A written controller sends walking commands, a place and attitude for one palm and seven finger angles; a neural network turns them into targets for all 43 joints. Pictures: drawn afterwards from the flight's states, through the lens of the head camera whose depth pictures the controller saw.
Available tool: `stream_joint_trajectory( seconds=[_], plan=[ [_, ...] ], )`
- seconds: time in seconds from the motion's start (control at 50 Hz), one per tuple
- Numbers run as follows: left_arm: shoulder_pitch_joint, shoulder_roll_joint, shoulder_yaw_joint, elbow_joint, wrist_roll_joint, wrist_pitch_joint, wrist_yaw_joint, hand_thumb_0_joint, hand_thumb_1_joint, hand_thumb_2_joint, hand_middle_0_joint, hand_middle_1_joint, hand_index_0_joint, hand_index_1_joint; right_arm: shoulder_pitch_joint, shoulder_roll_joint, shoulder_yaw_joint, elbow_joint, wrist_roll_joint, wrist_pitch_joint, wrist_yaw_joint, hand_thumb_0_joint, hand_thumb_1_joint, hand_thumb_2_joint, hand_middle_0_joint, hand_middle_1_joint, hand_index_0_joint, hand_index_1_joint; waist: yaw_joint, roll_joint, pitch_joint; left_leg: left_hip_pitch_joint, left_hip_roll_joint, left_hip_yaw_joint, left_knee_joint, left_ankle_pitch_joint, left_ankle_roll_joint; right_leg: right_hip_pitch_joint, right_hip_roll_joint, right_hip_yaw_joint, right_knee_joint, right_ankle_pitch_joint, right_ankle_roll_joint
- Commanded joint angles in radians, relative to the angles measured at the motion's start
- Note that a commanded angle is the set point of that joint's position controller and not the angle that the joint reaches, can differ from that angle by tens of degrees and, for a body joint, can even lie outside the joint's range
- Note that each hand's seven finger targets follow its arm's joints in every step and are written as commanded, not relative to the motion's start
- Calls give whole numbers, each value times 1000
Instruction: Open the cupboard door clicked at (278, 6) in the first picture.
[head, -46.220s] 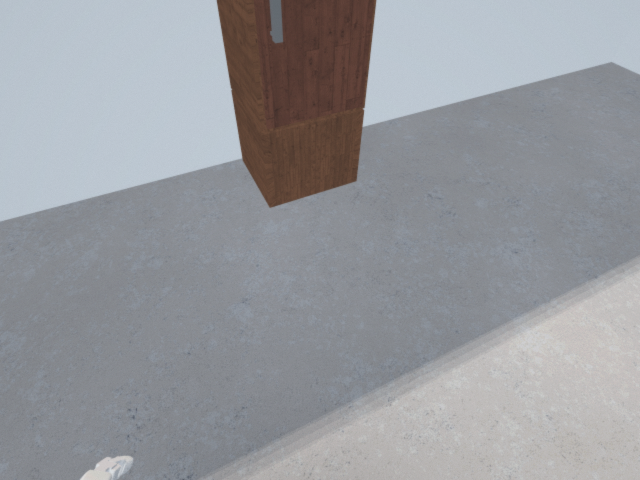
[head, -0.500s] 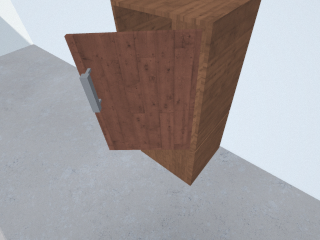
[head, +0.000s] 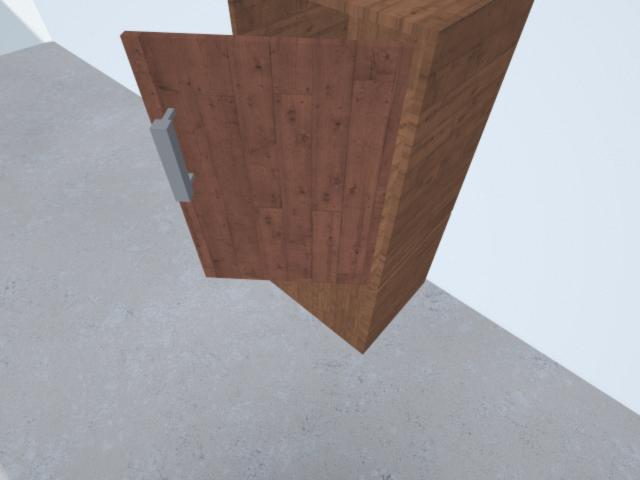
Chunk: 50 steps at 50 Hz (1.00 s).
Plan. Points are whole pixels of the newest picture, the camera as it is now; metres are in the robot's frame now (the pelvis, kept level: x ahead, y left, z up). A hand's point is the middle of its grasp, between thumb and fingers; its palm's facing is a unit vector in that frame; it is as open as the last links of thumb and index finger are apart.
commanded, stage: look again from close up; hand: left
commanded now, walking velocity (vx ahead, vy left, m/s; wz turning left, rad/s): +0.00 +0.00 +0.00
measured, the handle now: (177, 155) +0.60 +0.28 +0.06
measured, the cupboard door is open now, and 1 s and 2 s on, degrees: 39 39 39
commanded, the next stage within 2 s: raise the hand with hooked fingers in 0.42 s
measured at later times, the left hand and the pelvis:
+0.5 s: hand out of the picture +0.03 +0.19 -0.17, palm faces +0.01 -0.98 -0.20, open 7.3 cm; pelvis +0.03 +0.02 +0.00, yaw -1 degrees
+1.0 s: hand (152, 452) +0.17 +0.22 -0.06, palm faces +0.11 -0.99 -0.01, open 8.9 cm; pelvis +0.00 +0.02 -0.07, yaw +2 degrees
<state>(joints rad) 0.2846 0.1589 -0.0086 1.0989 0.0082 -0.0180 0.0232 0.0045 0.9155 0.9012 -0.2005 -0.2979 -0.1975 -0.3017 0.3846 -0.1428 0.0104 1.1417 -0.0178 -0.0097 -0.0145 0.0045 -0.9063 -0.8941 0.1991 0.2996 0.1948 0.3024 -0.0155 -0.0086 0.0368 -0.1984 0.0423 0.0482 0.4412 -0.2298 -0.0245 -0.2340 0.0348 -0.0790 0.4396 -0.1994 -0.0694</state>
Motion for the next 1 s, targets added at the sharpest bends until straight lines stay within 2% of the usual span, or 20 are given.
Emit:
stream_joint_trajectory(
  seconds=[0.0,0.12,0.28,0.48,0.5,0.52,0.54,0.56,0.58,0.6,0.64,0.68,0.72,0.76,0.78,0.8,0.86,0.94,0.96,0.98],
  plan=[
    [44,104,19,-25,-4,-19,6,0,900,900,-200,-300,-200,-300,38,-71,-8,-25,3,-25,-12,0,-900,-900,200,300,200,300,20,20,23,-65,51,-64,-92,7,40,37,-147,165,-129,-83,10],
    [54,90,15,-11,-3,-22,9,0,900,900,-200,-300,-200,-300,23,-72,-10,-20,6,-32,-19,0,-900,-900,200,300,200,300,21,27,4,-32,67,-69,-97,75,44,66,-139,145,-84,73,15],
    [51,87,13,-9,2,-18,12,0,900,900,-200,-300,-200,-300,-17,-81,-13,-20,7,-31,-22,0,-900,-900,200,300,200,300,19,-2,44,-8,71,-74,-103,103,50,35,-137,141,-74,112,20],
    [40,111,20,-15,4,-21,11,0,900,900,-200,-300,-200,-300,-60,-110,-16,-29,5,-34,-22,0,-900,-900,200,300,200,300,20,19,6,34,72,-67,-106,139,51,57,-144,146,-68,162,19],
    [152,119,25,32,11,-31,55,0,900,900,-200,-300,-200,-300,-170,-125,-25,-98,19,-33,-13,0,-900,-900,200,300,200,300,66,-28,19,-47,76,-4,136,125,19,68,-223,211,-60,632,75],
    [-608,332,112,-1504,-219,-254,34,0,877,890,-202,-315,-202,-315,-131,-298,-35,-456,68,-177,-60,0,-900,-900,200,300,200,300,-73,145,-461,189,-49,-33,-25,186,55,175,-125,158,13,401,41],
    [-213,275,137,-1248,-133,-197,77,0,853,880,-203,-330,-203,-330,-232,-200,-14,-404,55,-254,-93,0,-900,-900,200,300,200,300,25,301,-409,192,-37,3,-37,292,67,159,-61,115,38,216,12],
    [-180,199,94,-1174,-153,-149,124,0,830,870,-205,-345,-205,-345,-213,-211,-29,-355,63,-277,-93,0,-900,-900,200,300,200,300,-8,270,-327,112,-22,-14,-17,205,39,87,-63,64,27,90,26],
    [108,-45,-35,-946,-156,-52,112,0,807,860,-207,-360,-207,-360,-177,-162,-31,-350,72,-276,-80,0,-900,-900,200,300,200,300,-17,128,-168,30,-9,-36,-34,146,44,7,-54,27,21,46,40],
    [-43,-14,-25,-1157,-208,-90,88,0,783,850,-208,-375,-208,-375,-207,-209,-30,-439,85,-292,-78,0,-900,-900,200,300,200,300,-20,73,-62,-20,-14,-66,-24,77,46,-43,-61,18,18,7,50],
    [-33,42,37,-1111,-193,-197,50,0,737,830,-212,-405,-212,-405,-208,-237,-55,-482,55,-325,-78,0,-900,-900,200,300,200,300,-49,-114,-12,-107,-36,-64,56,-28,55,-180,-53,4,21,-136,62],
    [144,-10,59,-920,-198,-290,-26,0,690,810,-215,-435,-215,-435,-203,-229,-68,-535,37,-325,-54,0,-900,-900,200,300,200,300,-1,-271,7,-232,-52,-60,141,-67,42,-273,-47,0,86,-223,65],
    [338,-20,105,-872,-237,-424,-141,0,643,790,-218,-465,-218,-465,-238,-227,-87,-592,28,-326,-24,0,-900,-900,200,300,200,300,63,-334,-40,-359,-64,-42,232,-61,27,-279,-45,14,188,-178,59],
    [410,65,204,-852,-258,-530,-270,0,597,770,-222,-495,-222,-495,-258,-242,-109,-651,28,-310,13,0,-900,-900,200,300,200,300,99,-201,-124,-395,-85,-19,315,-3,10,-221,-57,44,287,-17,39],
    [383,87,208,-877,-263,-573,-338,0,573,760,-223,-510,-223,-510,-279,-249,-107,-687,25,-302,26,0,-900,-900,200,300,200,300,87,-114,-151,-411,-94,-10,354,16,7,-218,-67,51,328,54,33],
    [362,154,277,-880,-253,-578,-358,0,550,750,-225,-525,-225,-525,-288,-246,-113,-703,32,-291,25,0,-900,-900,200,300,200,300,100,-83,-203,-450,-94,2,388,31,13,-221,-73,66,364,95,33],
    [228,197,309,-1098,-278,-538,-360,0,480,720,-230,-570,-230,-570,-294,-231,-106,-775,34,-253,14,0,-900,-900,200,300,200,300,109,26,-306,-483,-96,12,427,20,29,-241,-68,92,415,50,37],
    [26,195,308,-1429,-302,-597,-277,0,387,680,-237,-630,-237,-630,-226,-198,-94,-783,31,-254,-7,0,-900,-900,200,300,200,300,45,173,-418,-389,-62,-30,479,70,43,-318,-43,85,447,62,39],
    [-67,199,273,-1525,-300,-625,-270,0,363,670,-238,-645,-238,-645,-207,-206,-83,-775,22,-255,-13,0,-900,-900,200,300,200,300,6,152,-413,-384,-53,-54,501,71,46,-366,-32,79,468,56,39],
    [-51,183,249,-1526,-289,-640,-269,0,340,660,-240,-660,-240,-660,-199,-203,-83,-756,21,-258,-20,0,-900,-900,200,300,200,300,-5,152,-417,-378,-46,-59,511,61,50,-397,-31,80,463,28,37]
  ],
)
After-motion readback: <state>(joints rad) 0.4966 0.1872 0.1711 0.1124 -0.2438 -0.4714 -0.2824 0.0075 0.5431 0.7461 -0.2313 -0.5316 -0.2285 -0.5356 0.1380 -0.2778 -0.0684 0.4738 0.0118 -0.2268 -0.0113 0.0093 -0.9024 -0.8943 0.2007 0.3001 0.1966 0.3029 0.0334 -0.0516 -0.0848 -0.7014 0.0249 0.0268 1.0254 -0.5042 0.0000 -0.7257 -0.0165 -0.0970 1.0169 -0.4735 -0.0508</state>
